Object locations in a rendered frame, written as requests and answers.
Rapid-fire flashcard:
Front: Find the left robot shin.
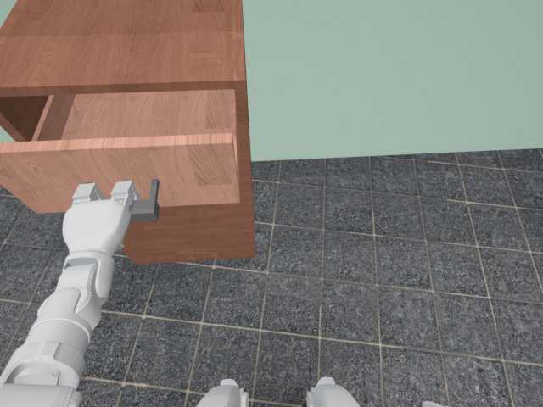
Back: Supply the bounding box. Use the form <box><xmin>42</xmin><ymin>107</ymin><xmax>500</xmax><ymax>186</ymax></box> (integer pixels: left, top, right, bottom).
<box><xmin>220</xmin><ymin>379</ymin><xmax>238</xmax><ymax>387</ymax></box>

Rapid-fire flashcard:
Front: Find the drawer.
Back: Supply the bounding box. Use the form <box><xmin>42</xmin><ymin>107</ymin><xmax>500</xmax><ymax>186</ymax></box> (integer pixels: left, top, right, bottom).
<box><xmin>0</xmin><ymin>89</ymin><xmax>240</xmax><ymax>214</ymax></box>

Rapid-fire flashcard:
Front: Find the left robot forearm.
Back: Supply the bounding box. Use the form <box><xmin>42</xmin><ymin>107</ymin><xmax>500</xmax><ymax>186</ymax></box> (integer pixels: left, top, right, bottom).
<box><xmin>0</xmin><ymin>250</ymin><xmax>115</xmax><ymax>391</ymax></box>

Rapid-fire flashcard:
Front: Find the left robot hand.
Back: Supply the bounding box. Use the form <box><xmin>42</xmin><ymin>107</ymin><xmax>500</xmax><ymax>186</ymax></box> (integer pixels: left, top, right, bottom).
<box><xmin>63</xmin><ymin>181</ymin><xmax>141</xmax><ymax>257</ymax></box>

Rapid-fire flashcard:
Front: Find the cabinet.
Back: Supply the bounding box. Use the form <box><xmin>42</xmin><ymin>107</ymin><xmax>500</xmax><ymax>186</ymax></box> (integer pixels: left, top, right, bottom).
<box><xmin>0</xmin><ymin>0</ymin><xmax>256</xmax><ymax>265</ymax></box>

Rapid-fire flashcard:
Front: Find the robot left thigh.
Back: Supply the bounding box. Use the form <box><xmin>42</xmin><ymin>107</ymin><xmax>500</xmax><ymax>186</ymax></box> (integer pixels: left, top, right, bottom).
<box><xmin>196</xmin><ymin>385</ymin><xmax>249</xmax><ymax>407</ymax></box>

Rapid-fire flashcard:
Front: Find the handle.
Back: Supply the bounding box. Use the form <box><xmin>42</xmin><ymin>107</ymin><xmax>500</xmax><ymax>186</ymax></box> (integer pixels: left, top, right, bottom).
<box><xmin>86</xmin><ymin>179</ymin><xmax>160</xmax><ymax>222</ymax></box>

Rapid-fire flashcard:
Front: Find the robot left upper arm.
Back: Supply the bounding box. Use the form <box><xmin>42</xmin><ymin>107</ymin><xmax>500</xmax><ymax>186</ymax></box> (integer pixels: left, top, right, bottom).
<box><xmin>0</xmin><ymin>383</ymin><xmax>82</xmax><ymax>407</ymax></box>

